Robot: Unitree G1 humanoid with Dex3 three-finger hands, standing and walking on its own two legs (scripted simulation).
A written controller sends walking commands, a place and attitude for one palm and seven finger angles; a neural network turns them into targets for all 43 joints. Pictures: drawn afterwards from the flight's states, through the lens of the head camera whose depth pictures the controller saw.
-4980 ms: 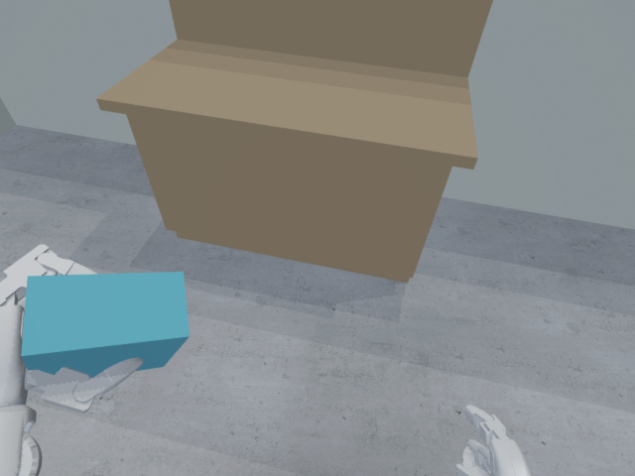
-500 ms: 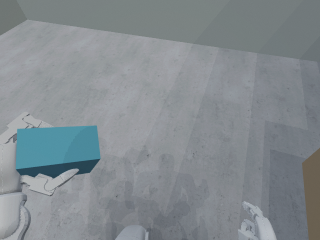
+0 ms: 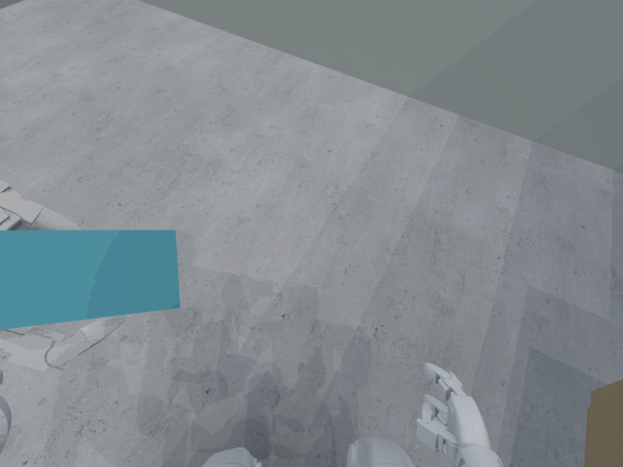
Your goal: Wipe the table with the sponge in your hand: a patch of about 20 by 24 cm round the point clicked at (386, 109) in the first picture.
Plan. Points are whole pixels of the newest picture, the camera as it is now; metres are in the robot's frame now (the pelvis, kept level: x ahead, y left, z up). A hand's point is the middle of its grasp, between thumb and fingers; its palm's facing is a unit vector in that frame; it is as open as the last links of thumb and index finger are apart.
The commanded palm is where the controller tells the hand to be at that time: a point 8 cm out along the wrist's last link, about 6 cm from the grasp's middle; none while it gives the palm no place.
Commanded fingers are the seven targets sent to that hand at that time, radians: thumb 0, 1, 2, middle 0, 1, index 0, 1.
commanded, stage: turn to face it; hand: left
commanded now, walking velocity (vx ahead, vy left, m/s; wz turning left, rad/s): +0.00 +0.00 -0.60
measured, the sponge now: (109, 279) +0.24 +0.20 +0.17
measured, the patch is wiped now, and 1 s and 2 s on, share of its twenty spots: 0.00 0.00 0.00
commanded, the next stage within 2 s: none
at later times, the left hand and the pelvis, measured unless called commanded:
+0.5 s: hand (275, 259) +0.26 +0.07 +0.19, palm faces +0.07 -0.86 -0.51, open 10.1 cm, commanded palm +0.21 +0.15 +0.19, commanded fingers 0.00 0.10 1.30 -1.20 -1.60 -1.20 -1.60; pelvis -0.01 -0.08 +0.01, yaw -15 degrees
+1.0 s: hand (278, 311) +0.21 +0.06 +0.19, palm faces -0.02 -0.88 -0.47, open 10.1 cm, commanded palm +0.19 +0.10 +0.19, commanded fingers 0.00 0.10 1.30 -1.20 -1.60 -1.20 -1.60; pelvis -0.09 -0.05 +0.01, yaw -31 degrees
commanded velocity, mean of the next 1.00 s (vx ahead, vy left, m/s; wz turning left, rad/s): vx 0.00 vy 0.00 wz -0.60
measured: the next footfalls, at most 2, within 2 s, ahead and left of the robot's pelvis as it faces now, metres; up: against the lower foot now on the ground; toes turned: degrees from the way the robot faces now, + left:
right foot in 0.28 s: +0.06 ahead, -0.15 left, +0.00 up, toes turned -15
left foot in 0.84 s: +0.01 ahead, +0.08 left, +0.00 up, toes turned -21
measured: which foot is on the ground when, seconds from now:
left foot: down 0.00-0.28, up 0.30-0.82, down 0.84-1.00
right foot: up 0.00-0.26, down 0.28-0.86, up 0.88-1.00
